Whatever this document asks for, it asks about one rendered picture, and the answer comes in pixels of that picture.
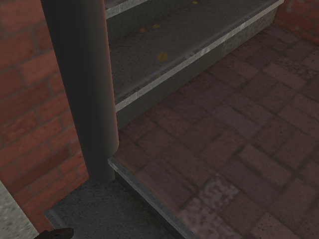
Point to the robot left hand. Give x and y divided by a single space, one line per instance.
62 233

